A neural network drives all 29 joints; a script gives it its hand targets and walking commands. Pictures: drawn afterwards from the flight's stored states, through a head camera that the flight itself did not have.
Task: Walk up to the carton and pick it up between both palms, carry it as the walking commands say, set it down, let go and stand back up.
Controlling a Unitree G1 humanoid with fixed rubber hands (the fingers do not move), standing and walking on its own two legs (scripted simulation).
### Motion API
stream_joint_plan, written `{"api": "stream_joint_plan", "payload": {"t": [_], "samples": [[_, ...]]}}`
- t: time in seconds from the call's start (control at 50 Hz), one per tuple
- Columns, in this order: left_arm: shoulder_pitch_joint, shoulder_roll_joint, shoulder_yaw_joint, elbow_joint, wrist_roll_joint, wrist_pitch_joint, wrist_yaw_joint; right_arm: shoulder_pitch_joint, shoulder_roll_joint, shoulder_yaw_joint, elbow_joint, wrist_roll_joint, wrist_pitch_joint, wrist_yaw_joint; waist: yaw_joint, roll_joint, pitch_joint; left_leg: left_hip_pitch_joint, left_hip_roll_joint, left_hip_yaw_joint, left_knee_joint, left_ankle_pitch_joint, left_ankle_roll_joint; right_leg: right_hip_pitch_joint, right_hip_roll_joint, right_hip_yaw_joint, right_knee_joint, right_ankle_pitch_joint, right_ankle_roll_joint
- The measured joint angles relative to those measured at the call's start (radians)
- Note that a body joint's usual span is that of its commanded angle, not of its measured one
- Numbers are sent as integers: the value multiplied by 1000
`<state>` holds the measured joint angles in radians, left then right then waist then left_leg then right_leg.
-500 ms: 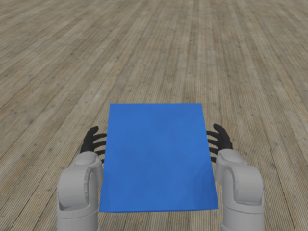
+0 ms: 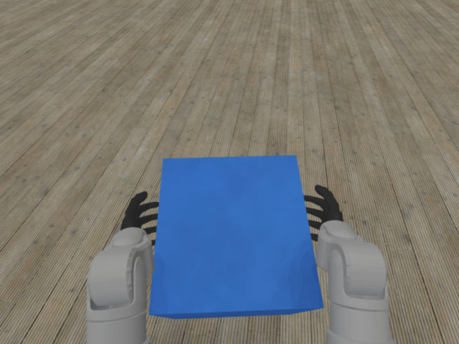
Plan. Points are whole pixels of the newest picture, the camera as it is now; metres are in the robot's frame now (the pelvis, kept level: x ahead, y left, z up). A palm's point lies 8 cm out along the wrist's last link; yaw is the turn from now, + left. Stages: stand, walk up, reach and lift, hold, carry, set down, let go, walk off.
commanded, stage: carry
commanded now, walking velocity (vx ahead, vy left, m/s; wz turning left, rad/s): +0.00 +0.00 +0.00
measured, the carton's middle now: (231, 242) +0.30 +0.00 +0.01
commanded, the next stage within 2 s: hold in 0.88 s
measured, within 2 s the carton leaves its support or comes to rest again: neither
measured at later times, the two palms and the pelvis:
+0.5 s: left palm (151, 227) +0.29 +0.13 +0.09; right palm (334, 217) +0.30 -0.18 +0.09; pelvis +0.02 -0.02 +0.00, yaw +0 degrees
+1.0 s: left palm (155, 246) +0.30 +0.14 +0.02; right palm (325, 238) +0.30 -0.18 +0.02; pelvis +0.03 -0.02 +0.01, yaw -3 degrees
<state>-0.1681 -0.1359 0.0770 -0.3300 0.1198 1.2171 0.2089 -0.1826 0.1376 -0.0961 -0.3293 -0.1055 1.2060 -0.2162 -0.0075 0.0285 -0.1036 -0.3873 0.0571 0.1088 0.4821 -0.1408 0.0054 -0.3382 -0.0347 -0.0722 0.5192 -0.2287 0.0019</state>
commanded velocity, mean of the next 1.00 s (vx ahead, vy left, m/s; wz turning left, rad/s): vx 0.00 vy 0.00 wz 0.00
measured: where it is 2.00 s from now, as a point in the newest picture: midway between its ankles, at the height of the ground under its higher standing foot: outside the picture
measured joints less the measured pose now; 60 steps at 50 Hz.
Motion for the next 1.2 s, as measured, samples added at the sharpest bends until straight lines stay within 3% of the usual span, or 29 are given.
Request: {"api": "stream_joint_plan", "payload": {"t": [0.34,0.88,0.9,0.94,0.98,1.02,1.08,1.14,1.2], "samples": [[5,1,8,34,7,-45,-5,-10,1,-2,48,5,-45,-2,-7,-12,2,7,23,-13,17,-30,-32,7,22,-11,20,-38,-28],[8,1,16,74,7,-99,-12,-4,0,0,90,-4,-103,9,-1,-20,-2,17,25,-4,38,-65,-33,17,22,-2,34,-66,-26],[3,0,17,112,43,-140,-43,-9,1,-4,129,-40,-144,42,4,-23,27,46,17,-10,29,-63,-31,44,21,2,26,-64,-27],[-20,6,62,323,95,-296,-102,-43,0,-47,352,-82,-300,101,21,-28,74,106,-10,-47,-2,-54,-17,96,28,23,-1,-50,-28],[12,32,63,451,90,-419,-119,-19,-9,-45,492,-84,-427,119,18,-33,103,147,-12,-48,-32,-45,-16,132,33,34,-30,-36,-28],[87,46,27,448,58,-479,-114,63,-25,-6,493,-63,-496,115,24,-41,119,172,-15,-47,-56,-34,-17,154,34,45,-55,-22,-25],[180,43,-6,359,29,-517,-86,153,-64,64,427,-12,-549,110,71,-39,128,195,-22,-89,-66,-39,-20,162,48,92,-70,-5,-18],[177,21,33,307,16,-506,-83,133,-61,75,422,-19,-557,113,77,-32,144,226,-27,-127,-63,-48,-45,191,56,109,-70,0,-15],[82,9,84,371,50,-489,-94,39,-37,28,494,-63,-541,126,76,-42,157,248,-39,-128,-48,-48,-33,212,46,109,-51,-7,-9]]}}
